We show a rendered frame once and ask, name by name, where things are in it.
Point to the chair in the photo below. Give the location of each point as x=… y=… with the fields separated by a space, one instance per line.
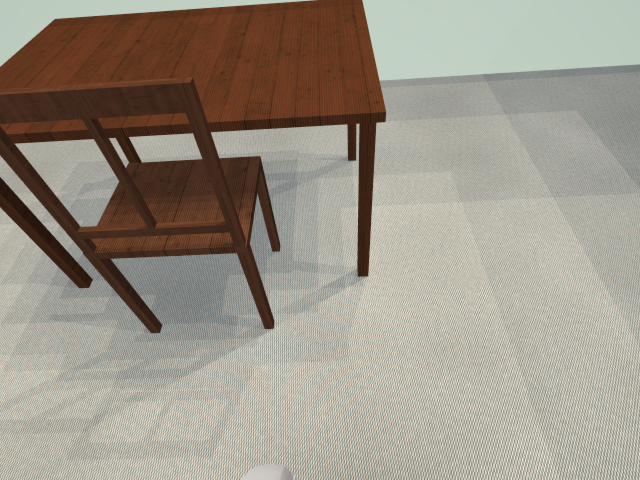
x=167 y=208

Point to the table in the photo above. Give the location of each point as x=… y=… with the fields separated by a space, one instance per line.
x=263 y=66

